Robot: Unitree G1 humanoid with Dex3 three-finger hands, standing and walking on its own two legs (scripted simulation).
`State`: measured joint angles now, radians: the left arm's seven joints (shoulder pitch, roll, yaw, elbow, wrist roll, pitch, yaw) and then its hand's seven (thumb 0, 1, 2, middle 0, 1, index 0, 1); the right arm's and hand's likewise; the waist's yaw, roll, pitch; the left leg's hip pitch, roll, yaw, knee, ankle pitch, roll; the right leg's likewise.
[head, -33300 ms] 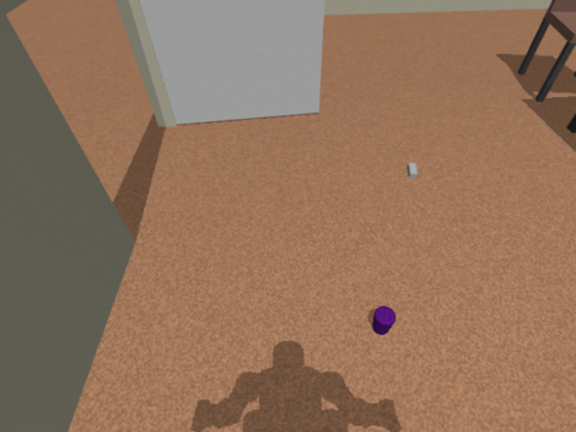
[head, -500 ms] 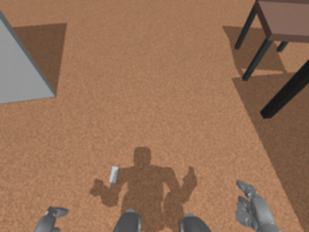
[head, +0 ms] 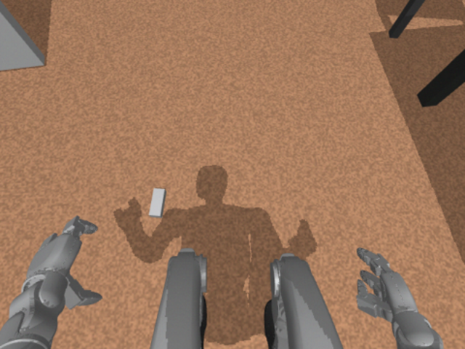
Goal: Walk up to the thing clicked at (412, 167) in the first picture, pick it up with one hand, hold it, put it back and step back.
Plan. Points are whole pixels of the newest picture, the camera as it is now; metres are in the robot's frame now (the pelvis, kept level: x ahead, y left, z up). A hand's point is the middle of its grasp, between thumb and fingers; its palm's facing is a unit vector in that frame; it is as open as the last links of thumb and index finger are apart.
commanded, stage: rise first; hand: left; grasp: from above
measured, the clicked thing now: (157, 203) +0.48 +0.27 -0.51
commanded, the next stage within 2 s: none
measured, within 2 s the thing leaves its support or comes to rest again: neither
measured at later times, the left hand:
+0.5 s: hand (112, 232) +0.34 +0.32 -0.29, palm faces -0.51 -0.17 -0.84, open 13.9 cm
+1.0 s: hand (123, 221) +0.38 +0.32 -0.35, palm faces -0.48 -0.02 -0.88, open 14.1 cm
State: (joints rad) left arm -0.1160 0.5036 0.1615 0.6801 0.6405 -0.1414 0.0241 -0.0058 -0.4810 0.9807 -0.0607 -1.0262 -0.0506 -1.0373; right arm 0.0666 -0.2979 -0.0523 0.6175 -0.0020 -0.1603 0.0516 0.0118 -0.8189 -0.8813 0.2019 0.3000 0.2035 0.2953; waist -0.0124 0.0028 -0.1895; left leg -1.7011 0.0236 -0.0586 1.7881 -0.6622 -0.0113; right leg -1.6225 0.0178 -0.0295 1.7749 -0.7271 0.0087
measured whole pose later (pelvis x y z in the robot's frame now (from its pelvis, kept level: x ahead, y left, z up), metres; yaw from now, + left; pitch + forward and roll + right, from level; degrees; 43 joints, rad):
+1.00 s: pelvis -0.04 +0.00 -0.20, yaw -7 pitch +31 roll -9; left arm -0.78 0.85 0.19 1.36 1.35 -0.46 0.38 0.00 -0.48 0.99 -0.09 -0.91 -0.08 -0.91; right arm 0.05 -0.25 0.04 0.79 -0.16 0.03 0.13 0.00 -0.90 -0.90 0.20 0.30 0.20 0.29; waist -0.14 -0.05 -0.05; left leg -2.32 0.03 -0.16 2.42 -0.65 -0.01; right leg -2.20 0.06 -0.10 2.36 -0.72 0.03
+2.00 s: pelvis -0.03 +0.01 -0.21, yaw -10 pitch +31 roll -11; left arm -0.89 0.92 0.17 1.48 1.36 -0.39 0.44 0.00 -0.53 1.02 -0.08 -0.98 -0.07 -0.98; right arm 0.05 -0.26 0.12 0.76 -0.21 -0.01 0.14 0.00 -0.91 -0.90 0.20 0.30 0.20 0.29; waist -0.21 -0.08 0.01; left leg -2.37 0.03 -0.20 2.49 -0.69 -0.01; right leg -2.23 0.08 -0.13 2.40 -0.73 0.04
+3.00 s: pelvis -0.04 +0.01 -0.21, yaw -10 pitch +30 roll -12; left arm -0.89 0.97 0.16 1.43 1.35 -0.41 0.37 0.00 -0.57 1.06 -0.08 -0.97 -0.05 -1.00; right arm 0.06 -0.26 0.14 0.73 -0.19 0.00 0.14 0.00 -0.91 -0.90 0.20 0.30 0.20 0.29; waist -0.21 -0.08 0.01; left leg -2.36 0.02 -0.21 2.49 -0.68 0.00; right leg -2.21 0.08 -0.14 2.38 -0.73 0.05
